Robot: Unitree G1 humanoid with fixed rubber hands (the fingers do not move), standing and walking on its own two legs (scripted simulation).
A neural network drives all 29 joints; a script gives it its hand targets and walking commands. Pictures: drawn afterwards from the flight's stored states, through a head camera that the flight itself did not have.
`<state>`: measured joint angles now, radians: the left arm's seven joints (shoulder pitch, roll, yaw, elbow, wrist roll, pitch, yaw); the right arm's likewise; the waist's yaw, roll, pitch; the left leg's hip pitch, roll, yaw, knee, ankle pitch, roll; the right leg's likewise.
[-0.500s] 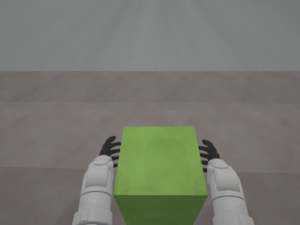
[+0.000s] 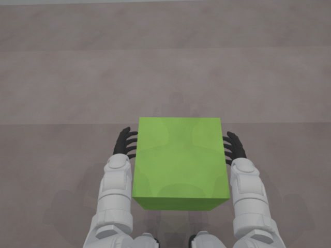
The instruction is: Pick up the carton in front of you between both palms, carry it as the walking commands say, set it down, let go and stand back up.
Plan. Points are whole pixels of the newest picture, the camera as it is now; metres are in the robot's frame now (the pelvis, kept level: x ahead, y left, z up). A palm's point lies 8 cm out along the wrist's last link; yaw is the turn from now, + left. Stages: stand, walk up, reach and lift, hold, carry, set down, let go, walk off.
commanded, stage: set down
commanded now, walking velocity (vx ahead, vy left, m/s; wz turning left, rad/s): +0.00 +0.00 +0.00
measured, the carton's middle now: (178, 168) +0.33 -0.01 -0.11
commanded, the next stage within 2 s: none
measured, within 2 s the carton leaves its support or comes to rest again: rests again in 1.98 s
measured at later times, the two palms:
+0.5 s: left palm (137, 165) +0.37 +0.12 -0.20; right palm (225, 168) +0.37 -0.18 -0.21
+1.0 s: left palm (146, 171) +0.41 +0.11 -0.36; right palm (218, 173) +0.39 -0.19 -0.37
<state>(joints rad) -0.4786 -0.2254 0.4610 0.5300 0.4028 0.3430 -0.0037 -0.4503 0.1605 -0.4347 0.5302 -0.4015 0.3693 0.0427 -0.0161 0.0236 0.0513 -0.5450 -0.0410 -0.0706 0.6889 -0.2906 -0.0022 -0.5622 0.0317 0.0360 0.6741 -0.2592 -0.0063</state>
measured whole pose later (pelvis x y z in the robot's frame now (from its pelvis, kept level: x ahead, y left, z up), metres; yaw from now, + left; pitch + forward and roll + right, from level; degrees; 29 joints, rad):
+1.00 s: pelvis -0.06 +0.00 -0.26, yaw +2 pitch +45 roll +2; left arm -0.93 -0.04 0.39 0.72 0.11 0.17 0.14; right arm -0.93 -0.09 -0.34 0.76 -0.11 0.21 -0.06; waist -0.04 0.04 -0.13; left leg -2.01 -0.15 -0.07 1.77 -0.55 -0.07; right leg -2.04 0.11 0.08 1.77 -0.51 0.04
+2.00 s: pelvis -0.07 +0.00 -0.38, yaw +2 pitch +38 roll +0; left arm -1.25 0.10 0.30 1.01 0.02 0.12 0.19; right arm -1.25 -0.25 -0.23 1.08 0.00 0.14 -0.08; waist -0.06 0.06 0.20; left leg -2.25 -0.19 -0.04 2.18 -0.60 -0.08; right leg -2.27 0.09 0.05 2.17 -0.57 0.05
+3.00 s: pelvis -0.07 +0.00 -0.38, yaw +1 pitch +37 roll +1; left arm -1.16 0.27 0.08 0.84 -0.20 0.06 0.16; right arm -1.18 -0.39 -0.14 0.94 0.23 0.02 -0.05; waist -0.05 0.03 0.26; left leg -2.22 -0.09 -0.01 2.19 -0.61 -0.05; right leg -2.26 0.03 0.01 2.18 -0.56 0.00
